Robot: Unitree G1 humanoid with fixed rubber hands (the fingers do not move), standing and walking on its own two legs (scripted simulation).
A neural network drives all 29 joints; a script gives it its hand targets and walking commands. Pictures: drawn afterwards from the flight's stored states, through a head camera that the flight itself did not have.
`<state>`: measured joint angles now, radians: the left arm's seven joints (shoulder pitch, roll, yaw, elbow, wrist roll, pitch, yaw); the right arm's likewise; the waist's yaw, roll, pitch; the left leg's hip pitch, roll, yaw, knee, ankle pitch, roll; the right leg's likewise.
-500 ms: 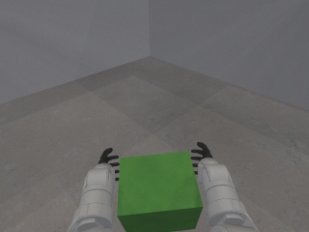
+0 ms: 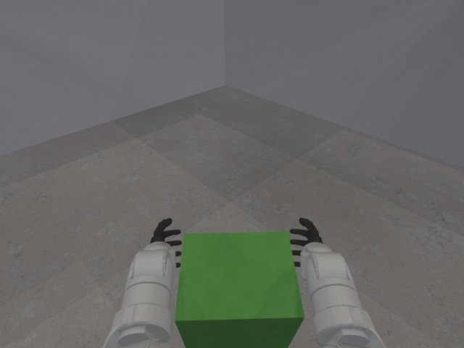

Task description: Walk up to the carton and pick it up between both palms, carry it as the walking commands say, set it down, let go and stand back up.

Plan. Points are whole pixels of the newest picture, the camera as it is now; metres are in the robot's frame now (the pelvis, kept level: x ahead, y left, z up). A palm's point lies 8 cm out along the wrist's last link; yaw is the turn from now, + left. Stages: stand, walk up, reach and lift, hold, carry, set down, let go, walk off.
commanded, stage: reach and lift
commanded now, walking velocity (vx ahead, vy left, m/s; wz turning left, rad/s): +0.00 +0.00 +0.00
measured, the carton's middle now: (236, 292) +0.30 -0.01 -0.06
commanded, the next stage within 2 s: hold in 0.20 s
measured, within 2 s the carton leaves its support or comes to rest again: neither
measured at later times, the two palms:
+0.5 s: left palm (161, 257) +0.30 +0.13 +0.06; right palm (320, 264) +0.29 -0.16 +0.05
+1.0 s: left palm (162, 256) +0.31 +0.13 +0.06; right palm (318, 262) +0.30 -0.16 +0.05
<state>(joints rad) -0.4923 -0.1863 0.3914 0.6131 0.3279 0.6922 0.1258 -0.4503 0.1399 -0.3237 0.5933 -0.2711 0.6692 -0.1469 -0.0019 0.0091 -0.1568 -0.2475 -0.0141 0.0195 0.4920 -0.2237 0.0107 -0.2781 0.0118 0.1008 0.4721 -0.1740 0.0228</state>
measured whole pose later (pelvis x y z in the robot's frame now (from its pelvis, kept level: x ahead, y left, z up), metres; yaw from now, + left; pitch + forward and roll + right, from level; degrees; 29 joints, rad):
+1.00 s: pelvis +0.00 +0.00 +0.00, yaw +0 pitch -2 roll +0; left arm -0.47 -0.20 0.37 0.60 0.34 0.69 0.14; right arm -0.39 0.15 -0.32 0.54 -0.27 0.69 -0.14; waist 0.00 0.00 -0.16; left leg -0.23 -0.01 0.02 0.47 -0.21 0.01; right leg -0.26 0.01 0.10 0.46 -0.16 0.03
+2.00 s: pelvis +0.22 -0.06 +0.00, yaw +4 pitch +6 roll +1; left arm -0.35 -0.18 0.12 -0.20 0.10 1.18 0.23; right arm -0.24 0.15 -0.13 -0.32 -0.10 1.22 -0.24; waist 0.00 0.01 -0.10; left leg -0.30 0.04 0.02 0.63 -0.46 -0.02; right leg -0.26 0.00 -0.12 0.45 -0.29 -0.05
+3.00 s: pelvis +0.48 -0.06 -0.01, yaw +4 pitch +5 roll +1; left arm -0.29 -0.16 0.09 -0.27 0.09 1.19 0.21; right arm -0.20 0.14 -0.10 -0.36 -0.10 1.23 -0.23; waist 0.00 0.01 -0.04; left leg -0.36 0.03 0.03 0.80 -0.51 -0.01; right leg -0.33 -0.04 -0.11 0.63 -0.38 -0.02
